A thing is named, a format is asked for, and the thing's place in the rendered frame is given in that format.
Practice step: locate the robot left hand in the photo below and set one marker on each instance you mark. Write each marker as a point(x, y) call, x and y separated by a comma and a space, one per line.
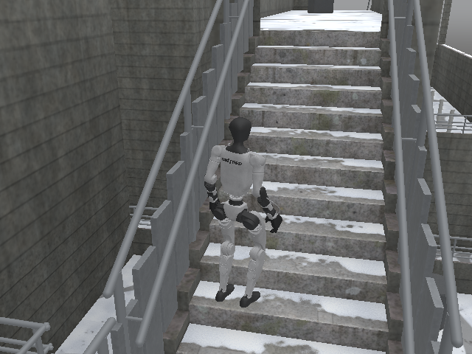
point(212, 206)

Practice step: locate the left robot upper arm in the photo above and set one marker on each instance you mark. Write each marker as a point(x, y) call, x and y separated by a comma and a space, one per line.
point(214, 161)

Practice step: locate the right robot upper arm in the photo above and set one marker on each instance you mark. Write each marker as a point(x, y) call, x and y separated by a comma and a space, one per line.
point(258, 163)

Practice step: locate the robot right hand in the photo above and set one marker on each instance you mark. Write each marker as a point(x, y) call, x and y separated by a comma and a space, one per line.
point(275, 223)

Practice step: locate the right robot forearm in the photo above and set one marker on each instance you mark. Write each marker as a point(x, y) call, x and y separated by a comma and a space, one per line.
point(266, 204)

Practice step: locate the robot torso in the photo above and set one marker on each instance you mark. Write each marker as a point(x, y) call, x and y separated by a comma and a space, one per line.
point(236, 179)

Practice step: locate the right robot foot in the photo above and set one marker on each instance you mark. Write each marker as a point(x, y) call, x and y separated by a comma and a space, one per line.
point(245, 302)

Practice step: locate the left robot forearm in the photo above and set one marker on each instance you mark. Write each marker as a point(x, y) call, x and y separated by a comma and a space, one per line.
point(211, 191)

